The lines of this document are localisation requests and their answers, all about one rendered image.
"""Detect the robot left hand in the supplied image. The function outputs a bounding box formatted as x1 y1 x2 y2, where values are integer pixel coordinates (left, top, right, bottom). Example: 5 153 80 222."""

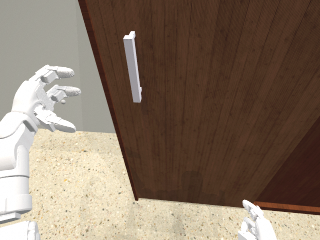
11 65 82 133

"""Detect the robot right hand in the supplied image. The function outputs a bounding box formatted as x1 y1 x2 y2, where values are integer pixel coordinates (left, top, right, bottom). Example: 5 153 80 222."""
238 200 277 240

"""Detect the wardrobe door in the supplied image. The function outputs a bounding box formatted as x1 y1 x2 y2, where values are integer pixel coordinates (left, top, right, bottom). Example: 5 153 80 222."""
255 116 320 207
87 0 320 208

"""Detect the handle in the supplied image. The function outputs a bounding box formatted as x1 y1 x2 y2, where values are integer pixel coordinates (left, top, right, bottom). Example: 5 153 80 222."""
123 31 142 103

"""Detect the left robot forearm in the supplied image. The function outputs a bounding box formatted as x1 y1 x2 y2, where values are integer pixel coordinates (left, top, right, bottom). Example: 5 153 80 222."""
0 112 38 224

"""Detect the left robot upper arm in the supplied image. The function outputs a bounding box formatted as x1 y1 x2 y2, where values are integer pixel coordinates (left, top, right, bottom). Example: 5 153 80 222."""
0 220 41 240

